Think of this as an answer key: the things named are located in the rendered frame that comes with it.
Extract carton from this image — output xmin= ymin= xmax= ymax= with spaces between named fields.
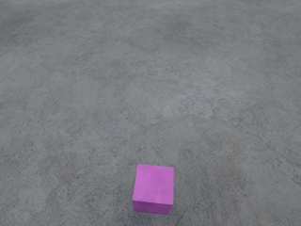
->
xmin=133 ymin=164 xmax=174 ymax=215

